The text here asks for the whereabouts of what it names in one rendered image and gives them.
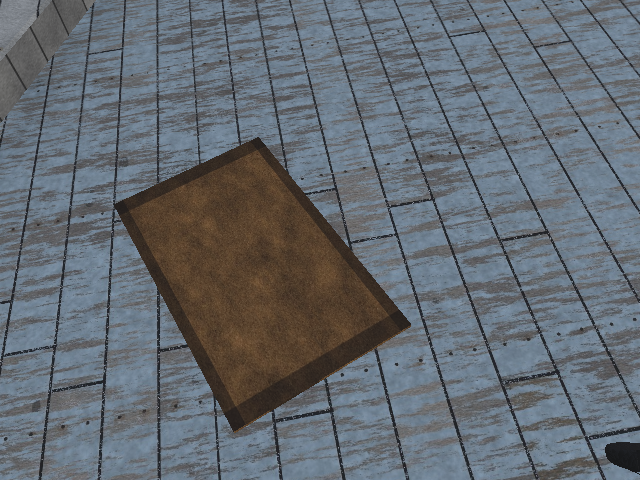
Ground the right robot hand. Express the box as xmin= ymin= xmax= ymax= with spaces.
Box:
xmin=605 ymin=442 xmax=640 ymax=475

